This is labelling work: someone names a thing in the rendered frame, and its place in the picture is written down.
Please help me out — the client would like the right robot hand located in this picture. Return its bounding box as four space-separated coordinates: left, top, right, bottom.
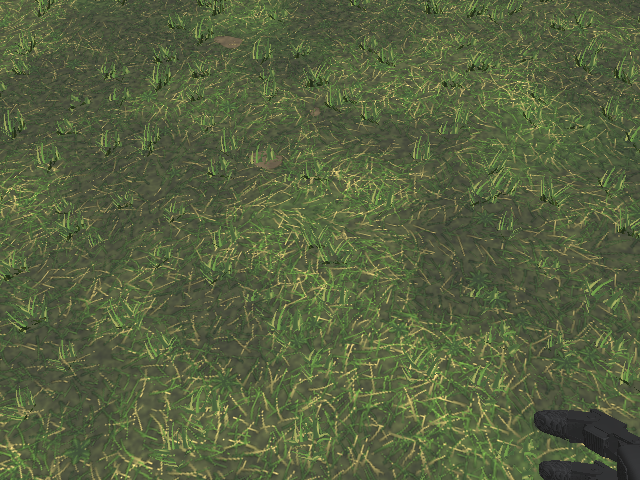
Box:
534 409 640 480

